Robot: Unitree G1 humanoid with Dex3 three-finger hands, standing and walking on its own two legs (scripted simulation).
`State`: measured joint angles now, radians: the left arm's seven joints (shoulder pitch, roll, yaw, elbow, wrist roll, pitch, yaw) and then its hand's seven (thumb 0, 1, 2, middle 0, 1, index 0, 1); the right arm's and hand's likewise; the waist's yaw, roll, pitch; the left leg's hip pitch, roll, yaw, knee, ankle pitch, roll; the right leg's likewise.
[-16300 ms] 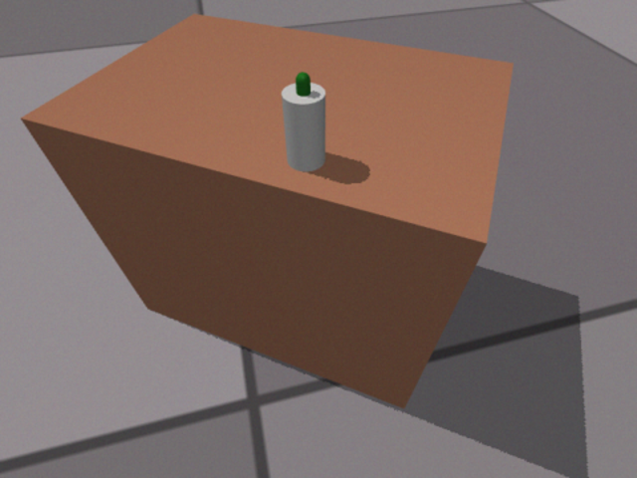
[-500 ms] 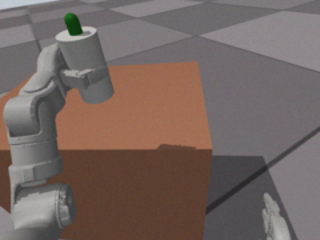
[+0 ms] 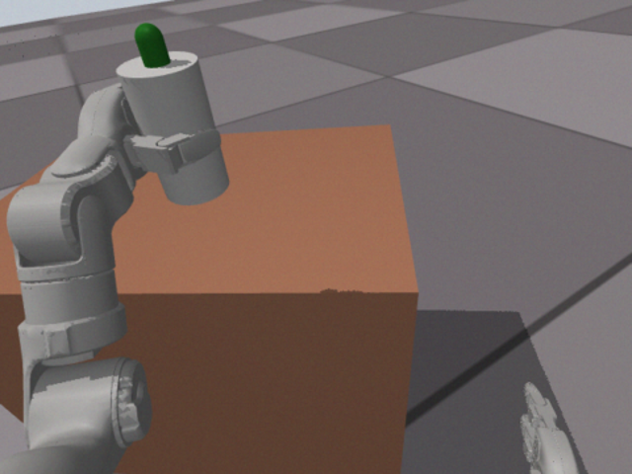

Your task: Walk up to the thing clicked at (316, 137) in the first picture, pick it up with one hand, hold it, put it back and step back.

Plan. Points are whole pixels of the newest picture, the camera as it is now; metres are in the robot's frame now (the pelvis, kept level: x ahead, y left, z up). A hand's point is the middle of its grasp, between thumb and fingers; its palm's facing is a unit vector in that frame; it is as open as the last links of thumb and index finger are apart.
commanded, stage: hold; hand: left
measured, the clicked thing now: (175, 117) +0.34 +0.16 +0.35
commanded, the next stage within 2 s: crouch in 1.80 s
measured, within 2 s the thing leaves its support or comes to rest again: neither
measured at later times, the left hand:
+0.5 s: hand (176, 136) +0.34 +0.16 +0.33, palm faces +0.14 -0.99 -0.02, open 10.3 cm
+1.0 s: hand (175, 119) +0.34 +0.16 +0.35, palm faces +0.15 -0.99 -0.02, open 10.4 cm
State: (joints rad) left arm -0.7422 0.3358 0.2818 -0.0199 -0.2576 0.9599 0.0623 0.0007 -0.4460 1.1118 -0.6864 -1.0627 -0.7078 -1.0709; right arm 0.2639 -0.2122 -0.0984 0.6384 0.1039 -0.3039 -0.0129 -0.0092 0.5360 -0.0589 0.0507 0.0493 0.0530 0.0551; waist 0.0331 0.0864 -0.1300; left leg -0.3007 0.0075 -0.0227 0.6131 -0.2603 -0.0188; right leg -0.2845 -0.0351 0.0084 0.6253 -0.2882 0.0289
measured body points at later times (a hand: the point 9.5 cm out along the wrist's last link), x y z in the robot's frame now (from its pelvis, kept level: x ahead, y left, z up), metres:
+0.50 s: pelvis +0.00 +0.00 +0.00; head -0.07 -0.04 +0.44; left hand +0.32 +0.21 +0.33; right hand +0.18 -0.25 -0.06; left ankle +0.05 +0.13 -0.73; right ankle +0.03 -0.14 -0.73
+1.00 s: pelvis +0.00 +0.00 +0.00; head -0.07 -0.04 +0.44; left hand +0.33 +0.21 +0.35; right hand +0.17 -0.25 -0.06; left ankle +0.05 +0.13 -0.73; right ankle +0.03 -0.14 -0.73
